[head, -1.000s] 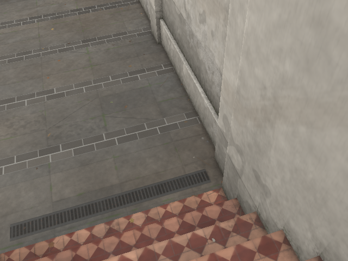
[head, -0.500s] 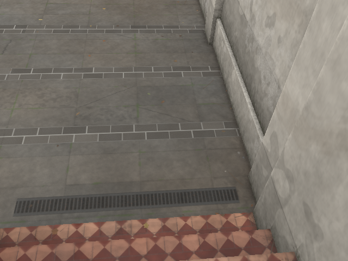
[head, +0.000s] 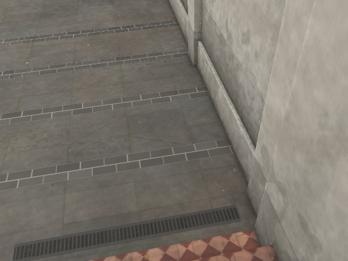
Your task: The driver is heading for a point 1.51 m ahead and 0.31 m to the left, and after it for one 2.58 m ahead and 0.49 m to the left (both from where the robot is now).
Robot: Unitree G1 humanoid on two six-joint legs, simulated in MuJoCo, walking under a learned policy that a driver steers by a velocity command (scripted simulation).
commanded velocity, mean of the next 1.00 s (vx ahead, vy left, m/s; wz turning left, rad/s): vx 0.00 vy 0.00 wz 0.00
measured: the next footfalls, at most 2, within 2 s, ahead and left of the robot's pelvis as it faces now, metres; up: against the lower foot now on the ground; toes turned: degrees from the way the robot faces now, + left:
right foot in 1.40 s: +0.24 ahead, -0.15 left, +0.00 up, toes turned -11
right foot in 1.92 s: +0.46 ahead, -0.13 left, -0.22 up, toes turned -5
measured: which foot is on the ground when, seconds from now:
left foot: down 0.00-1.00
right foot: down 0.00-1.00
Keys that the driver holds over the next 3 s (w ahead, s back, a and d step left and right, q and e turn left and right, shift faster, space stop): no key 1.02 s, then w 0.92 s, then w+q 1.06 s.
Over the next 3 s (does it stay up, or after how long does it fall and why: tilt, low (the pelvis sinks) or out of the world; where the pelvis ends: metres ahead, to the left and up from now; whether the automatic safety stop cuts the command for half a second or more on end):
stays up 1.53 0.03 -1.10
